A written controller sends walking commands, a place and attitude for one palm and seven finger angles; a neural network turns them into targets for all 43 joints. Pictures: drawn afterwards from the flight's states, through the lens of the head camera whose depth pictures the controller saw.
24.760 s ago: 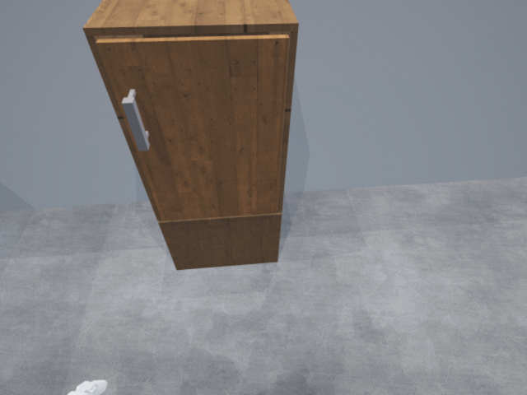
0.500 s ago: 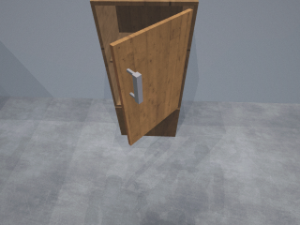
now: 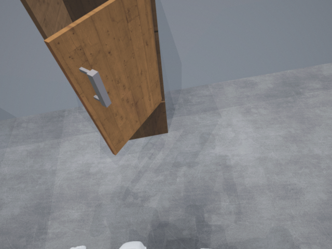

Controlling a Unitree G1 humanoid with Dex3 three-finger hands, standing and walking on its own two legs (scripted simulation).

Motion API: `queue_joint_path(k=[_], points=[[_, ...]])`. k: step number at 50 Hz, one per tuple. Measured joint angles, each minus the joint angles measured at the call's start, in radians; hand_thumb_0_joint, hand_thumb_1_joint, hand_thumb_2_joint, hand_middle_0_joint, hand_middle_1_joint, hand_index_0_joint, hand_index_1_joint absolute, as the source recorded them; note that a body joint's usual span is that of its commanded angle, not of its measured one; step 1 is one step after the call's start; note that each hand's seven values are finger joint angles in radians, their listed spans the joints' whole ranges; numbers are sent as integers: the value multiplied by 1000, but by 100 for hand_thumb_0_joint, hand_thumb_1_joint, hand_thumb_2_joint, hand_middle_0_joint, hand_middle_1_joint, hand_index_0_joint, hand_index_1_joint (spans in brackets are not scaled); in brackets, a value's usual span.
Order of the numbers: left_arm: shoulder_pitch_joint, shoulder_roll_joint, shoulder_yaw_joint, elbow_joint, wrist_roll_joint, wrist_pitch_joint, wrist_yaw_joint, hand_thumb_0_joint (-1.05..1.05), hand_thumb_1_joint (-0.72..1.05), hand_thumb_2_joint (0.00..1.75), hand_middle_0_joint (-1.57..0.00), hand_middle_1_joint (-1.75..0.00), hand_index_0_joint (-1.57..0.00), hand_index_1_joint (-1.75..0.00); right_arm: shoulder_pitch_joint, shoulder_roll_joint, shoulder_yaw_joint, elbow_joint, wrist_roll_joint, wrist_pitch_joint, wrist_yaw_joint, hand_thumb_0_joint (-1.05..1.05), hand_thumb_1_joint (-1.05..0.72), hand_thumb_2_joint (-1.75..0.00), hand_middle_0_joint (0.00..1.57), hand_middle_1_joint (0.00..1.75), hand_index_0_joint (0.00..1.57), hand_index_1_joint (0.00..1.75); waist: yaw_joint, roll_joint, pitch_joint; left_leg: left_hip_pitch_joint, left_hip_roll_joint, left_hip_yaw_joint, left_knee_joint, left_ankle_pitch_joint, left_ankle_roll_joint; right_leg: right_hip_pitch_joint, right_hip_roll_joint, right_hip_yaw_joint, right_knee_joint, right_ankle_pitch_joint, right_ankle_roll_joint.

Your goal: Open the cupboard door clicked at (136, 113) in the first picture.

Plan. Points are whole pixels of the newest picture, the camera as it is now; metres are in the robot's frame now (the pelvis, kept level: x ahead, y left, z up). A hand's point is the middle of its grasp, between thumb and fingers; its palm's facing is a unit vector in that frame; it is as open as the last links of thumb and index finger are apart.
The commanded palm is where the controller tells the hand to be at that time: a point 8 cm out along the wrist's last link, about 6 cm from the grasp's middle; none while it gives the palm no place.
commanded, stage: walk to a spot facing it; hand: left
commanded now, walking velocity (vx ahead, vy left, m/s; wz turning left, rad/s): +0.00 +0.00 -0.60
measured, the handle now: (95, 87) +0.54 +0.26 +0.04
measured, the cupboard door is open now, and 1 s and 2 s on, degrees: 47 47 47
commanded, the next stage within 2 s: none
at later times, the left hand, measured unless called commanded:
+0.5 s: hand (99, 243) +0.14 +0.21 -0.16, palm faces -0.21 -0.95 -0.22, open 7.4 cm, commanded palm none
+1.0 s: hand (144, 206) +0.24 +0.10 -0.16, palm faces -0.57 -0.79 -0.23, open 7.4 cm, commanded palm none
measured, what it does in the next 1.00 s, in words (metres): steps on the spot, turning right: left foot, then right foot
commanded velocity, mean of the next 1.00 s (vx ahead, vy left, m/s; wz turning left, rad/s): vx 0.02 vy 0.00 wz -0.60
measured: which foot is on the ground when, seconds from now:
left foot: up 0.00-0.36, down 0.38-0.72, up 0.74-1.00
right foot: down 0.00-0.38, up 0.40-0.70, down 0.72-1.00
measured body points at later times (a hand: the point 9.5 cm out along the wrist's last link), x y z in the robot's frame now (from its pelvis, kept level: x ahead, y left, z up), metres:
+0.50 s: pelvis +0.03 +0.02 +0.01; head +0.09 +0.03 +0.46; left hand +0.16 +0.26 -0.15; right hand +0.08 -0.25 -0.11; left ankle +0.05 +0.15 -0.73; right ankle -0.04 -0.09 -0.65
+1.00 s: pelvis +0.06 -0.02 +0.01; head +0.11 -0.05 +0.45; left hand +0.27 +0.14 -0.14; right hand -0.02 -0.28 -0.13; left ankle +0.15 +0.08 -0.70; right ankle -0.02 -0.12 -0.73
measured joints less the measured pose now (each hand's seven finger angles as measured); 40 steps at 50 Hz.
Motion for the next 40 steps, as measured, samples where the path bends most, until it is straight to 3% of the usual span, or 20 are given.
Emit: queue_joint_path(k=[2,4,14,18,20,22,24,26,28,31,34,36,38,40], points=[[12,-3,-1,-4,2,5,10,1,91,89,-20,-30,-20,-30,-37,-6,-4,-15,1,5,3,1,-91,-90,20,30,20,30,4,-13,1,-60,-22,-18,111,13,0,8,10,27,-39,14,-6],[24,-5,-4,-3,4,7,17,1,91,89,-20,-30,-20,-30,-72,-7,-5,-39,3,-1,6,1,-91,-90,20,30,20,30,8,-32,0,-91,-35,-22,125,38,-4,15,16,60,-85,47,-6],[72,-12,-8,-16,10,8,18,1,90,89,-20,-30,-20,-30,-187,14,4,-114,17,-17,6,1,-91,-90,19,30,20,30,41,-69,-15,-73,-80,-69,-99,82,-9,41,71,178,-162,99,-1],[82,3,-2,-22,7,20,17,1,90,89,-20,-30,-20,-30,-185,29,15,-133,21,-30,6,1,-91,-90,19,30,20,30,41,-86,-31,8,-92,-78,-316,178,3,22,96,214,-124,79,17],[80,10,-2,-26,-1,28,12,1,90,89,-20,-30,-20,-30,-162,25,19,-145,11,-48,2,1,-91,-90,20,30,20,30,29,-73,-44,36,-72,-88,-404,264,38,-27,116,194,-21,-19,34],[59,31,4,-29,0,35,3,1,91,89,-20,-30,-20,-30,-140,36,31,-142,-2,-49,0,1,-91,-90,20,30,20,30,35,-96,-28,47,-69,-61,-383,234,47,-102,90,138,192,-142,65],[47,47,11,-39,8,34,-9,1,91,89,-20,-30,-20,-30,-106,42,42,-138,-12,-46,-1,1,-91,-90,20,30,20,30,36,-99,-26,66,-50,-45,-406,221,43,-169,63,82,369,-157,88],[34,56,15,-52,8,35,-19,1,91,89,-20,-30,-20,-30,-75,42,45,-132,-17,-44,-2,1,-91,-90,20,30,20,30,36,-89,-22,84,-29,-31,-438,229,36,-206,30,44,457,-136,104],[24,60,14,-66,6,35,-26,1,91,89,-20,-30,-20,-30,-51,37,44,-124,-19,-43,-2,1,-91,-90,20,30,20,30,33,-73,-15,100,-8,-14,-457,235,30,-206,-3,15,432,-127,113],[13,62,8,-74,4,35,-33,1,91,90,-19,-30,-19,-30,-21,25,38,-113,-20,-42,2,1,-90,-90,20,30,20,30,21,-52,-5,116,22,24,-453,220,17,-162,-33,-19,283,-112,109],[4,61,0,-71,2,31,-38,1,91,90,-19,-30,-19,-30,9,5,27,-104,-17,-39,9,1,-90,-90,20,30,20,30,2,-34,-4,121,48,65,-406,178,-3,-83,-38,-48,98,-55,90],[8,69,-7,-79,5,16,-38,1,91,90,-19,-30,-19,-30,38,-8,18,-102,-7,-32,13,1,-90,-90,20,30,20,30,-8,-43,-20,89,52,90,-308,131,-14,-13,-47,-41,-52,80,55],[-6,52,-12,-69,3,1,-21,1,91,90,-20,-30,-20,-30,25,-34,7,-83,2,-10,11,1,-90,-90,20,30,20,30,-11,-20,-6,13,40,30,-97,4,-14,-27,-29,-22,-8,28,38],[-5,35,-19,-70,2,1,-8,1,91,89,-20,-30,-20,-30,11,-48,-1,-70,8,6,8,1,-91,-90,20,30,20,30,-14,-11,0,-57,12,-10,68,-20,-14,-14,-18,-2,-14,3,36]])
